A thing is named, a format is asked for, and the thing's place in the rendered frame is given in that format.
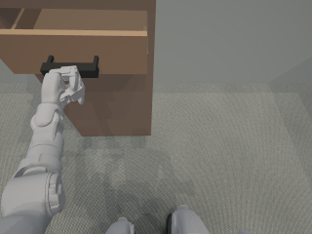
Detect left robot upper arm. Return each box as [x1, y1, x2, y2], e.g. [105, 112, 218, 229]
[0, 172, 66, 234]

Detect drawer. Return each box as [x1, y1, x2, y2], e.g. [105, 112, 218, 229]
[0, 8, 147, 74]

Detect handle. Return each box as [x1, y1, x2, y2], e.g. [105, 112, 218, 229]
[40, 56, 99, 78]

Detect left robot hand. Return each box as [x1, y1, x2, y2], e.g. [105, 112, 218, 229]
[41, 65, 85, 110]

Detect robot left shin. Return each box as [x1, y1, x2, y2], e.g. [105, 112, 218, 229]
[118, 217, 128, 221]

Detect cabinet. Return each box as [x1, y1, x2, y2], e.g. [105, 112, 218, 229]
[0, 0, 156, 137]

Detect right robot thigh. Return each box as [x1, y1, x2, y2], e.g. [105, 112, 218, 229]
[172, 209, 210, 234]

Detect robot left forearm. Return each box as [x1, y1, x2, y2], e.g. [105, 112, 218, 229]
[0, 102, 65, 217]

